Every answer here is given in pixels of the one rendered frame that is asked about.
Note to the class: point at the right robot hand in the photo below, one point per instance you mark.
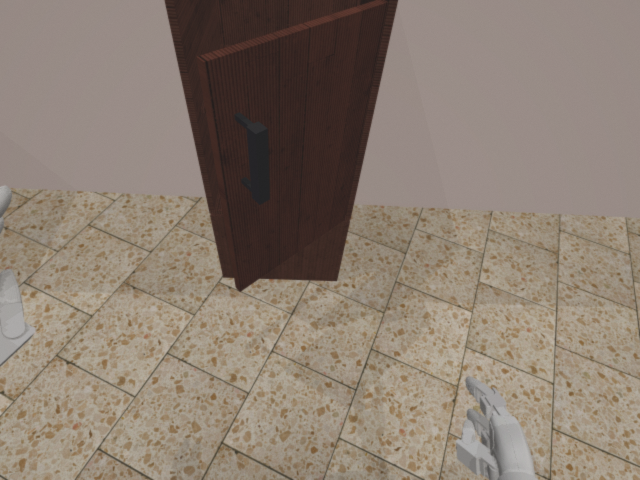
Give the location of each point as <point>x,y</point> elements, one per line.
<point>504,447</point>

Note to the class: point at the handle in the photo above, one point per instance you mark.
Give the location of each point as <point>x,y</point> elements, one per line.
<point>257,138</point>

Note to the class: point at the cupboard door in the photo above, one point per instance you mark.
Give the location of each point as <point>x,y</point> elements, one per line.
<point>309,84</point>

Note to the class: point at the left robot hand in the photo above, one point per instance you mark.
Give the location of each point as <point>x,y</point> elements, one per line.
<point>14,332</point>

